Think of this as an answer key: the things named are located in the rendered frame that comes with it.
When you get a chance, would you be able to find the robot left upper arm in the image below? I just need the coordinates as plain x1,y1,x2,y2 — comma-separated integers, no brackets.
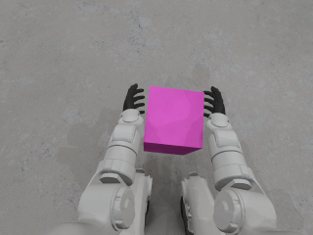
41,183,136,235

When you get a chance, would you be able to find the robot right upper arm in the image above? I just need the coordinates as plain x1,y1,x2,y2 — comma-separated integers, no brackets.
212,187,303,235

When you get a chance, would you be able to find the carton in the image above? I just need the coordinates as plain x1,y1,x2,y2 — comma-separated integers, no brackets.
143,86,204,156

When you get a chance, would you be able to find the left robot forearm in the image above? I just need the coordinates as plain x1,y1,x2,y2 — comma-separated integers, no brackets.
77,109,145,215

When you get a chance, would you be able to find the left robot shin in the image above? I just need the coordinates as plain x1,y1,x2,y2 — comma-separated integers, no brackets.
136,168,148,212

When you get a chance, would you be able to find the robot right hand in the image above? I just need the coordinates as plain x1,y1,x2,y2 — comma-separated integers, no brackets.
203,86,226,118

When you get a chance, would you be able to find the robot left hand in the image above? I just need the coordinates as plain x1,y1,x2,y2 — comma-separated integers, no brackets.
122,83,145,115

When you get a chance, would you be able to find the right robot thigh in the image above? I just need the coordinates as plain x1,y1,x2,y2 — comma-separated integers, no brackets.
181,175,226,235

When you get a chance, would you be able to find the right robot forearm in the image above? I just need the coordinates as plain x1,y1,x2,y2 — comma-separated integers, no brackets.
203,113,277,221

